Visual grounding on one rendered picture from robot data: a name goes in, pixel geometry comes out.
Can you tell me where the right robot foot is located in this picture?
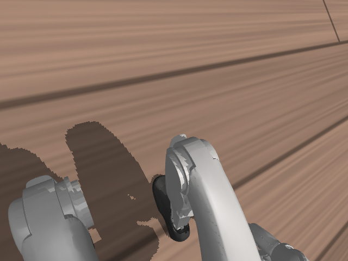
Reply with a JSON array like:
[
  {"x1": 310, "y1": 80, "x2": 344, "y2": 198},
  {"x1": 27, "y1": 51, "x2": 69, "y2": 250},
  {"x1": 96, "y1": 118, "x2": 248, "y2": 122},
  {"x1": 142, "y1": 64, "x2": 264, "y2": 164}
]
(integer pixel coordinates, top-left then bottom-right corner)
[{"x1": 152, "y1": 175, "x2": 190, "y2": 242}]

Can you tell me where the right robot arm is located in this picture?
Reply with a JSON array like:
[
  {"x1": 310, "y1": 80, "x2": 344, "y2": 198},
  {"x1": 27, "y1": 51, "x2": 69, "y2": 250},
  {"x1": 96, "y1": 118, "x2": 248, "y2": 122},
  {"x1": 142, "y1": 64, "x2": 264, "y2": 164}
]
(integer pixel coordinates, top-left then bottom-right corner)
[{"x1": 271, "y1": 243, "x2": 309, "y2": 261}]

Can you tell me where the right robot hand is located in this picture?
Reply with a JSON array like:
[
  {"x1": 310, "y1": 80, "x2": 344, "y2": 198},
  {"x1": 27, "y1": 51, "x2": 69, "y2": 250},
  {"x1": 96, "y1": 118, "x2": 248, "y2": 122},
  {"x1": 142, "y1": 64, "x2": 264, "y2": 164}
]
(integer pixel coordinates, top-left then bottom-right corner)
[{"x1": 248, "y1": 223, "x2": 281, "y2": 261}]

